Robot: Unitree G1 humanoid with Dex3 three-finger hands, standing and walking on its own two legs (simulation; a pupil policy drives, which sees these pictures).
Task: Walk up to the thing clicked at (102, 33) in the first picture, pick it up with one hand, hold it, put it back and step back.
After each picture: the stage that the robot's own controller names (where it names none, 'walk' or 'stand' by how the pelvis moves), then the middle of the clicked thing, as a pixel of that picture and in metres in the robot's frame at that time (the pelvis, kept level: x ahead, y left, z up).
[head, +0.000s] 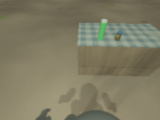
stand; (102, 30) +1.03 -0.08 +0.03
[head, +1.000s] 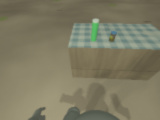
rise first; (94, 30) +0.95 +0.04 +0.06
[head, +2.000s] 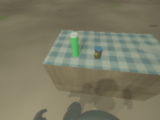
walk; (75, 45) +0.64 +0.22 +0.03
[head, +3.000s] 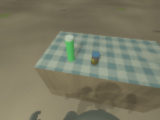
stand; (70, 49) +0.57 +0.21 +0.06
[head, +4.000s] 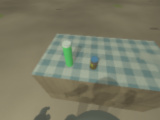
stand; (68, 54) +0.52 +0.22 +0.03
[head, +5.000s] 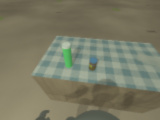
stand; (67, 56) +0.52 +0.22 +0.02
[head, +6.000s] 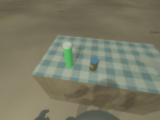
stand; (68, 56) +0.52 +0.22 +0.02
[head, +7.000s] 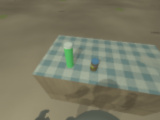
stand; (69, 56) +0.52 +0.21 +0.02
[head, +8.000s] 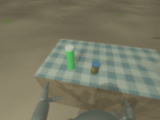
rise first; (70, 58) +0.51 +0.21 +0.02
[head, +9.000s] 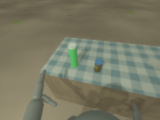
go down; (73, 56) +0.53 +0.20 +0.03
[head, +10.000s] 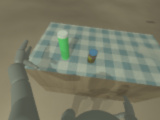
go down; (64, 46) +0.54 +0.19 +0.05
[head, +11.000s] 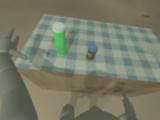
go down; (60, 42) +0.53 +0.20 +0.08
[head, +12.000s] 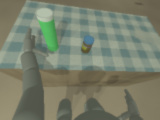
close in; (50, 34) +0.53 +0.21 +0.11
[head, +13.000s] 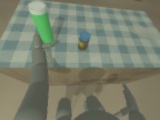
close; (44, 30) +0.55 +0.22 +0.13
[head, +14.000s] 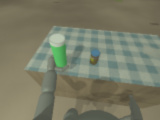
lift; (60, 55) +0.37 +0.19 +0.17
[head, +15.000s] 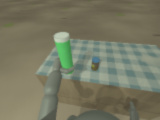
hold; (65, 56) +0.33 +0.17 +0.23
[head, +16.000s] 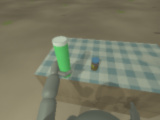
hold; (63, 59) +0.33 +0.18 +0.20
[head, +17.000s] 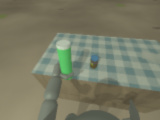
crouch; (65, 62) +0.34 +0.16 +0.15
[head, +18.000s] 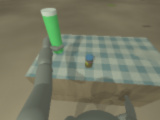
crouch; (54, 34) +0.48 +0.21 +0.26
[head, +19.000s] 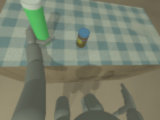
lower; (39, 26) +0.55 +0.23 +0.13
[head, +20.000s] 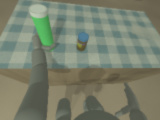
lower; (45, 32) +0.54 +0.21 +0.12
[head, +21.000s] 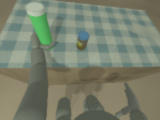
lower; (43, 31) +0.54 +0.22 +0.12
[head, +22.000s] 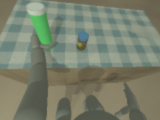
lower; (43, 31) +0.54 +0.22 +0.12
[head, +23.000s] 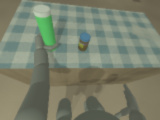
loosen; (47, 32) +0.54 +0.20 +0.12
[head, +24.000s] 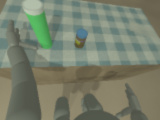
withdraw; (41, 30) +0.53 +0.21 +0.13
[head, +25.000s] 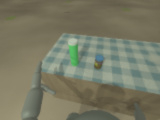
sink last; (73, 53) +0.52 +0.19 +0.07
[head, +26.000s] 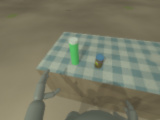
stand; (74, 52) +0.52 +0.19 +0.07
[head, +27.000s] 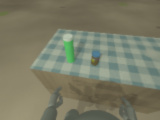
stand; (69, 50) +0.52 +0.20 +0.08
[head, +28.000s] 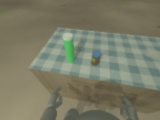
stand; (69, 49) +0.52 +0.20 +0.09
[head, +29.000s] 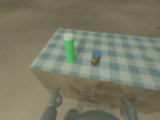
stand; (69, 49) +0.52 +0.20 +0.09
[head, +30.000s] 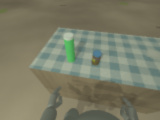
stand; (70, 49) +0.52 +0.20 +0.09
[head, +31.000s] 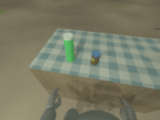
stand; (69, 49) +0.52 +0.20 +0.09
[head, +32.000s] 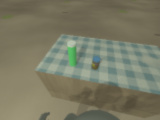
stand; (72, 54) +0.53 +0.19 +0.04
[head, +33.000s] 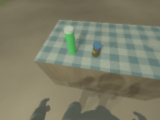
walk; (71, 42) +0.58 +0.20 +0.05
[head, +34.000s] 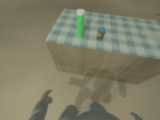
walk; (80, 25) +0.79 +0.17 +0.05
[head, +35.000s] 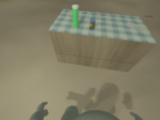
walk; (75, 17) +1.06 +0.28 +0.04
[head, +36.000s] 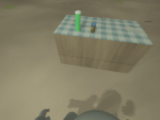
stand; (78, 21) +1.13 +0.26 +0.03
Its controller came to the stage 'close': yes
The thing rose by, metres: 0.23
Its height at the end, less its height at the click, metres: +0.00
